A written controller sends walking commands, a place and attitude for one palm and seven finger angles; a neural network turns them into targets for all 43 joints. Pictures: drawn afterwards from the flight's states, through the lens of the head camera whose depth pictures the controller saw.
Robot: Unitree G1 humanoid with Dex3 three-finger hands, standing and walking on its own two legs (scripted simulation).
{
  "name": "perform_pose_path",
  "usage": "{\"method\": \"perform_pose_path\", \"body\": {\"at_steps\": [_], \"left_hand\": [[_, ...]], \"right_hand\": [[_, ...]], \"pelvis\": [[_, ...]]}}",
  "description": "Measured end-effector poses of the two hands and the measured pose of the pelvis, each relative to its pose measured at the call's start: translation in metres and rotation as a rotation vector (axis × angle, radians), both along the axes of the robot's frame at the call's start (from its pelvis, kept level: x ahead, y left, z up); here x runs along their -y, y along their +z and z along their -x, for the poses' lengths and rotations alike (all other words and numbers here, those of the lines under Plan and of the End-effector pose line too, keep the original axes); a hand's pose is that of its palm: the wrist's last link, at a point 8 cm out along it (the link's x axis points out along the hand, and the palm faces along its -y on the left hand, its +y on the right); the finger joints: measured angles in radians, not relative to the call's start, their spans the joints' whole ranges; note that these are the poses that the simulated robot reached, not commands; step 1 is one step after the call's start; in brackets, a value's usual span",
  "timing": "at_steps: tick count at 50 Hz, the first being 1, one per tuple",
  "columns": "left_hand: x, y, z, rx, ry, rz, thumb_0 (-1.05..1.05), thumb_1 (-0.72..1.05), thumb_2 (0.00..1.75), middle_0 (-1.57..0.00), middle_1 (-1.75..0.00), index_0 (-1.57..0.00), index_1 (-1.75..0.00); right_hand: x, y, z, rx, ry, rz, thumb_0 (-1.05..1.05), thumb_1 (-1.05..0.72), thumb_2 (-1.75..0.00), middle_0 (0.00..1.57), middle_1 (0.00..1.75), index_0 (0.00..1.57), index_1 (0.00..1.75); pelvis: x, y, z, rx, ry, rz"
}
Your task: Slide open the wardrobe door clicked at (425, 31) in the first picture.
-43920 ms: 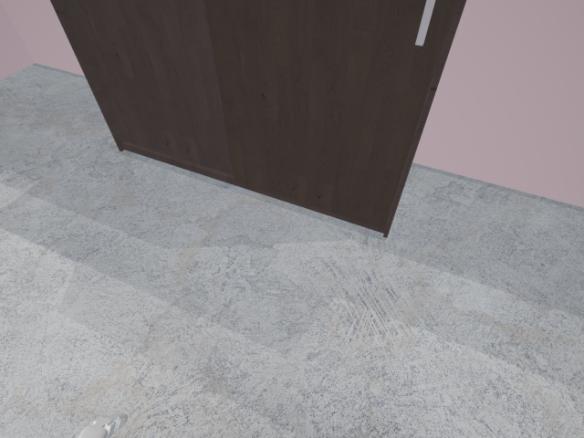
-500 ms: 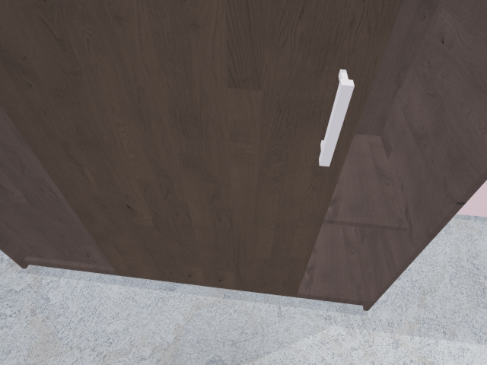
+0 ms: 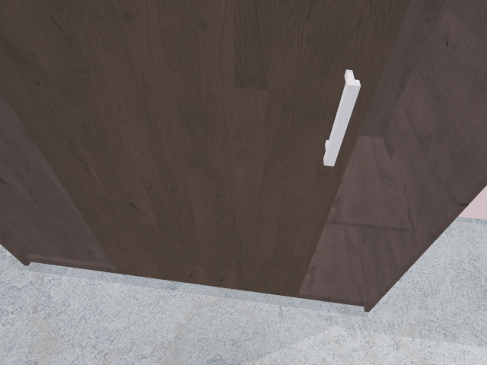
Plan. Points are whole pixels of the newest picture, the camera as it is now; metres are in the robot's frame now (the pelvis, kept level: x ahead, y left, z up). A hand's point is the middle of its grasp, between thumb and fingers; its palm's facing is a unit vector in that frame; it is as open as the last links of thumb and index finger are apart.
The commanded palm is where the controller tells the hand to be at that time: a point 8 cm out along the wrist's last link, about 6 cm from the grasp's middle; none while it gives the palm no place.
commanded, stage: look again from close up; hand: right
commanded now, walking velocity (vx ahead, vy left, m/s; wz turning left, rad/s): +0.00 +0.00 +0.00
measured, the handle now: (338, 120) +0.50 -0.14 +0.16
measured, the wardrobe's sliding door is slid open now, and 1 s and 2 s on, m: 0.28 0.28 0.28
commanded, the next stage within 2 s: raise the hand with hooked fingers in 0.46 s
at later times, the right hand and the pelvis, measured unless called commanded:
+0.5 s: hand out of the picture +0.00 -0.15 -0.18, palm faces +0.03 +0.99 -0.16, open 7.4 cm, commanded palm none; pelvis +0.01 +0.00 +0.00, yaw +0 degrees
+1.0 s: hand (360, 350) +0.17 -0.16 -0.03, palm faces +0.12 +0.99 +0.00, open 8.7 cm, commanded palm +0.15 -0.22 +0.00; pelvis +0.01 +0.03 -0.06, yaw -3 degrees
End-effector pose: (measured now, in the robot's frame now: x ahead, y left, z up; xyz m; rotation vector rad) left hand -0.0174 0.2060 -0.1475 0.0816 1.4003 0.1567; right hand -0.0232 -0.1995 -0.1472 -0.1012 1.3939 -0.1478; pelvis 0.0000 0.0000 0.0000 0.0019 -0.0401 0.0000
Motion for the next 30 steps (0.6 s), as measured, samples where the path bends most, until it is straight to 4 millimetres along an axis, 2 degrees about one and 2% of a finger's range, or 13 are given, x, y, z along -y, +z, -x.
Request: {"method": "perform_pose_path", "body": {"at_steps": [21,29,30], "left_hand": [[-0.005,0.003,-0.001,-0.030,0.003,-0.007,0.00,0.91,0.90,-0.20,-0.30,-0.20,-0.30],[-0.004,0.003,-0.007,-0.028,-0.003,-0.008,0.00,0.91,0.90,-0.20,-0.30,-0.20,-0.30],[-0.006,0.005,-0.011,0.004,-0.010,-0.024,0.00,0.91,0.90,-0.20,-0.30,-0.20,-0.30]], "right_hand": [[-0.001,0.001,-0.012,-0.004,0.009,0.001,0.01,-0.91,-0.90,0.20,0.30,0.20,0.30],[0.000,0.000,-0.016,-0.009,0.014,0.003,0.01,-0.91,-0.90,0.20,0.30,0.20,0.30],[0.006,0.004,-0.024,0.026,-0.044,0.014,0.02,-0.91,-0.90,0.20,0.30,0.20,0.30]], "pelvis": [[-0.004,0.002,-0.007,-0.006,0.002,-0.003],[-0.003,0.001,-0.011,-0.009,0.002,-0.006],[-0.003,0.001,-0.011,-0.004,-0.002,-0.009]]}}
